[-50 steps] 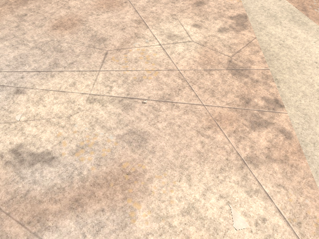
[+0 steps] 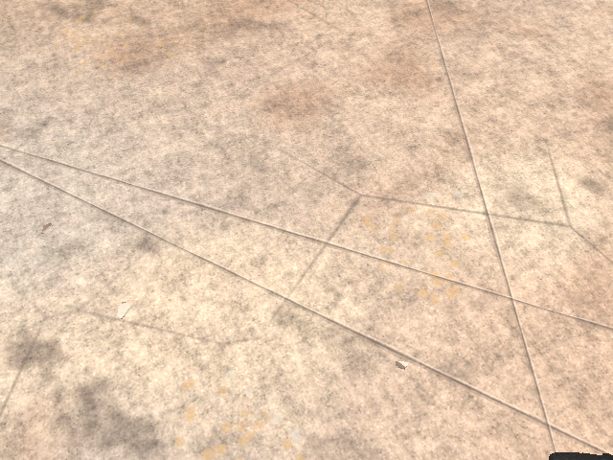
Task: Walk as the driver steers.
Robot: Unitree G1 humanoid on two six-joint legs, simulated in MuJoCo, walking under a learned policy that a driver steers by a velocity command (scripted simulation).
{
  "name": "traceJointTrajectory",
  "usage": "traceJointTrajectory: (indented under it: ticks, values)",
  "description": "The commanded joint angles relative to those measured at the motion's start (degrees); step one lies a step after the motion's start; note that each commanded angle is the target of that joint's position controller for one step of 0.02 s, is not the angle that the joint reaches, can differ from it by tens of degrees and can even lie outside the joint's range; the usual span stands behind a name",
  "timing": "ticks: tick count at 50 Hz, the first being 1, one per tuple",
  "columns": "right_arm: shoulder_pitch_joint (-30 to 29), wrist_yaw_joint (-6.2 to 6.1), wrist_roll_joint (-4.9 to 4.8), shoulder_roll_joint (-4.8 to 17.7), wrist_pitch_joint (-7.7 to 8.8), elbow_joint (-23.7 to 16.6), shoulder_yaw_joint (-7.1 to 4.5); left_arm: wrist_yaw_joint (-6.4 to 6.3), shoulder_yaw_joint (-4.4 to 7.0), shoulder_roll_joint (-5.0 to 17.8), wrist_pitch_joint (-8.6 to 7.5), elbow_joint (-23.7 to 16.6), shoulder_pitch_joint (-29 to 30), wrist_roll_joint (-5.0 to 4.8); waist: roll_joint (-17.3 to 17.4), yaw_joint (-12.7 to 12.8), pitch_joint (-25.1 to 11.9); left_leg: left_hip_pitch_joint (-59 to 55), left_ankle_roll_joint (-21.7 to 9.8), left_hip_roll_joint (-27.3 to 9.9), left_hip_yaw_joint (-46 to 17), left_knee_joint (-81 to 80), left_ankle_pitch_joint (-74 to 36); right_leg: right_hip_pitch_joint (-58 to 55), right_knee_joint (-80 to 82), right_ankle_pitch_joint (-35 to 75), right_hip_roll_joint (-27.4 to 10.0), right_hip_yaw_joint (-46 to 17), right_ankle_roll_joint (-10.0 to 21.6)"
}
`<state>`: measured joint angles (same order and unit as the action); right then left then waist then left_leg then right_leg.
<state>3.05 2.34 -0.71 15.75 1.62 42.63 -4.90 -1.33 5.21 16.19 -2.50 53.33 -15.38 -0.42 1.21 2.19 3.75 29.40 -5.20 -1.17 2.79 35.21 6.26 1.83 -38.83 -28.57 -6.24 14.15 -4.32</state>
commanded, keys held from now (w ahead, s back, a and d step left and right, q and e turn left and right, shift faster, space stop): q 0.36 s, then e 0.64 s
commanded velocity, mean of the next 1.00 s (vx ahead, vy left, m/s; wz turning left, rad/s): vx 0.07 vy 0.00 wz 0.09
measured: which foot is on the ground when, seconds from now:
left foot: down 0.00-1.00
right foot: up 0.00-0.46, down 0.48-0.80, up 0.82-1.00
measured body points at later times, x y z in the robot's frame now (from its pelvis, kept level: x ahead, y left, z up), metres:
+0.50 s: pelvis +0.15 -0.01 +0.02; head +0.17 +0.00 +0.47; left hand +0.23 +0.30 -0.09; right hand +0.36 -0.24 -0.08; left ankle +0.12 +0.08 -0.72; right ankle +0.23 -0.13 -0.72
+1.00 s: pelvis +0.17 -0.03 +0.02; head +0.21 -0.02 +0.47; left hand +0.34 +0.26 -0.07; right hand +0.28 -0.32 -0.09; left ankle +0.12 +0.08 -0.72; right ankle +0.18 -0.15 -0.66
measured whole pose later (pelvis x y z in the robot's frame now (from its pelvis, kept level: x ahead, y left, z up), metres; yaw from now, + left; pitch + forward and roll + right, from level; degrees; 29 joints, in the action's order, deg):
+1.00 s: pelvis +0.17 -0.03 +0.02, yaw +1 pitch +2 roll +0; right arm 12.3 -3.0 0.2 16.1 -1.1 41.5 -4.6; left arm 0.9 4.8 18.9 2.3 40.2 -5.9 -1.6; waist -0.9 -1.6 3.3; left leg 10.4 -0.9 -0.7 2.9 27.5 18.7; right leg 29.0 -55.2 -25.0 -0.1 -1.0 -3.9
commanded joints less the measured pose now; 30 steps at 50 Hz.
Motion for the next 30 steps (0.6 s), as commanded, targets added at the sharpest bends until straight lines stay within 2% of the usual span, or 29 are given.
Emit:
traceJointTrajectory:
  ticks: [1, 2, 3, 4, 5, 6, 7, 10, 14, 16, 18, 20, 22, 23, 24, 25, 26, 27, 28, 29, 30]
  values:
    - [17.77, -0.98, 0.98, 17.26, 0.21, -2.09, -4.55, 0.86, -0.59, 5.03, -3.05, -6.71, -2.4, 0.79, 8.44, -6.69, -30.12, -50.36, -20.74, -20.83, -42.61, -9.61, -31.45, 35.56, -43.88, -13.44, 7.77, -16.85, -0.41]
    - [15.83, -0.58, 1.06, 14.07, 0.72, -2.33, -3.64, 0.91, 0.05, 7.09, -3.5, -8.38, 4.01, -1.56, 3.54, -7.71, -24.26, -46.42, -17.94, -18.34, -34.89, -11.21, -31.52, 39.15, -43.69, -8.32, 5.45, -18.46, 1.07]
    - [12.35, -0.69, -0.01, 11.65, 1.1, -2.31, -3.12, 0.35, -0.18, 6.43, -3.57, -8.64, 5.77, -1.24, 0.94, -5.97, -17.02, -38.45, -14.94, -15.24, -28.18, -11.82, -28.47, 40.37, -38.89, -2.8, 3.27, -17.84, 1.87]
    - [8.77, -1.04, -0.44, 9.63, 1.04, -3.0, -2.58, -0.4, 0.17, 7.05, -3.09, -7.84, 5.83, 0.13, -0.55, -4.1, -12.78, -30.45, -12.85, -13.15, -24.46, -13.03, -26.64, 38.1, -34.95, 0.99, 1.33, -18.02, 1.8]
    - [6.31, -1.4, 0.15, 8.56, 0.85, -3.82, -2.17, -0.77, 0.71, 8.2, -2.18, -7.82, 5.12, 0.6, 0.28, -2.06, -11.34, -23.67, -12.19, -11.83, -22.25, -14.58, -27.31, 33.7, -32.63, 3.03, 0.46, -18.51, 1.92]
    - [5.27, -1.56, 0.92, 8.71, 0.7, -4.38, -2.13, -0.9, 0.94, 8.37, -1.26, -8.04, 4.48, 0.73, 0.85, -0.86, -10.97, -19.53, -11.92, -11.19, -21.44, -15.59, -28.17, 30.67, -30.99, 4.07, 0.71, -18.54, 1.94]
    - [5.2, -1.72, 1.23, 9.3, 0.75, -4.53, -2.3, -1.02, 0.84, 7.45, -0.62, -8.29, 3.89, 0.9, 1.07, -0.23, -11.23, -17.57, -12.08, -10.66, -20.44, -15.86, -30.57, 29.38, -29.11, 4.88, 1.32, -18.17, 1.6]
    - [6.41, -2.7, 0.63, 10.86, 0.47, -4.42, -2.74, -1.46, 0.38, 5.85, 0.31, -9.26, 5.09, 1.36, 1.72, -0.23, -12.06, -16.51, -11.33, -9.0, -18.59, -15.46, -32.11, 29.95, -22.01, 9.24, 3.06, -18.18, 0.31]
    - [6.72, -4.07, -0.16, 10.76, -1.23, -4.88, -2.58, -1.32, 0.1, 5.67, 1.07, -10.98, 9.77, 1.03, 3.78, -1.92, -11.71, -17.16, -8.37, -6.93, -20.63, -15.18, -16.87, 31.05, -12.56, 15.57, 4.48, -19.5, -0.93]
    - [6.81, -4.42, 0.0, 10.8, -1.89, -5.08, -2.52, -1.12, 0.03, 5.73, 1.17, -11.87, 12.15, 0.74, 4.9, -2.79, -10.38, -16.97, -7.51, -6.34, -22.8, -15.18, -9.41, 30.71, -8.25, 16.42, 5.31, -20.18, -1.09]
    - [7.08, -4.53, 0.18, 10.82, -2.34, -5.22, -2.5, -0.89, 0.0, 5.91, 0.86, -12.56, 13.62, 0.64, 6.0, -3.42, -9.31, -17.46, -7.39, -6.16, -25.11, -14.29, -6.81, 29.98, -4.65, 15.5, 6.22, -20.73, -1.04]
    - [6.89, -4.53, 0.7, 9.39, -2.62, -5.28, -1.79, -0.38, -0.13, 6.1, 0.43, -11.94, 12.03, 0.61, 6.71, -3.53, -10.25, -19.16, -7.32, -7.23, -24.46, -11.64, -11.64, 27.55, -2.09, 14.63, 5.57, -19.73, -0.74]
    - [6.97, -4.25, 1.1, 7.15, -2.73, -5.04, -0.55, 0.39, -0.46, 5.56, -0.08, -11.77, 11.02, 0.65, 6.88, -3.47, -11.12, -19.13, -6.92, -7.68, -24.07, -8.72, -17.93, 22.19, 2.03, 14.59, 5.25, -18.15, 0.52]
    - [6.19, -4.17, 1.02, 5.32, -2.65, -4.85, 0.42, 0.89, -0.8, 4.47, -0.45, -11.34, 9.66, 0.79, 6.28, -2.05, -11.19, -17.91, -5.61, -6.79, -23.0, -7.3, -17.59, 17.11, 8.71, 19.39, 4.94, -17.5, 1.83]
    - [7.63, -4.03, 1.24, 3.29, -2.32, -3.9, 1.36, 1.35, -1.23, 3.7, -0.85, -11.03, 8.91, 1.45, 4.95, -1.3, -10.73, -16.27, -3.07, -4.84, -21.67, -6.94, -13.53, 10.91, 17.4, 30.32, 3.66, -18.65, 3.46]
    - [11.35, -3.89, 2.77, 1.67, -1.71, -3.09, 1.97, 1.34, -1.02, 6.67, -0.99, -11.35, 9.3, 2.44, -0.86, -3.92, -11.9, -14.74, 0.16, -0.92, -17.91, -3.41, -4.29, 5.27, 17.49, 45.92, -2.67, -26.11, 6.09]
    - [17.48, -3.6, 3.19, 2.95, -1.17, -1.75, 1.47, 1.14, -1.2, 8.18, -0.68, -12.03, 12.56, 3.02, -9.26, -9.16, -11.51, -13.08, 2.9, 3.31, -13.61, -2.28, 13.58, 4.52, 14.16, 56.18, -7.56, -30.41, 12.26]
    - [15.68, -3.57, 3.45, 4.88, -1.04, -1.6, 1.3, 1.26, -1.81, 5.06, -0.29, -11.66, 13.6, 2.45, -11.61, -8.07, -11.19, -15.86, 5.07, 2.12, -11.83, -4.4, 13.39, 8.88, 15.33, 46.81, -8.13, -32.69, 15.6]
    - [12.29, -3.63, 2.98, 6.97, -1.14, -1.65, 0.77, 1.75, -1.58, 5.43, -0.13, -11.86, 13.63, 1.61, -9.94, -6.14, -9.42, -17.36, 5.32, 2.41, -11.06, -5.77, 10.35, 10.86, 15.7, 38.7, -4.4, -30.95, 13.72]
    - [9.27, -3.86, 2.43, 7.69, -1.54, -2.0, 0.37, 2.01, -0.95, 7.56, 0.03, -11.67, 12.75, 0.95, -8.77, -4.66, -8.63, -17.81, 4.9, 3.0, -10.04, -5.18, 7.99, 12.01, 15.35, 33.82, -2.32, -29.7, 11.85]
    - [8.08, -4.02, 2.06, 8.18, -2.16, -2.46, 0.06, 2.18, -0.56, 9.38, -0.02, -12.08, 12.5, 0.4, -8.53, -4.17, -7.31, -17.07, 4.36, 3.24, -9.83, -4.64, 6.79, 12.82, 15.13, 32.26, -1.55, -30.1, 11.38]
